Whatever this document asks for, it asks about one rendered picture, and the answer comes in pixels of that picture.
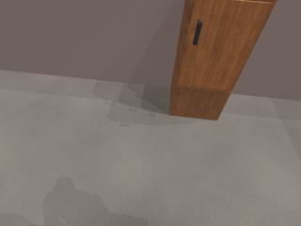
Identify handle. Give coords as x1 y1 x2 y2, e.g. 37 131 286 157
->
193 19 202 45

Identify cupboard door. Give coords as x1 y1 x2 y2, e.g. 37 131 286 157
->
178 0 273 91

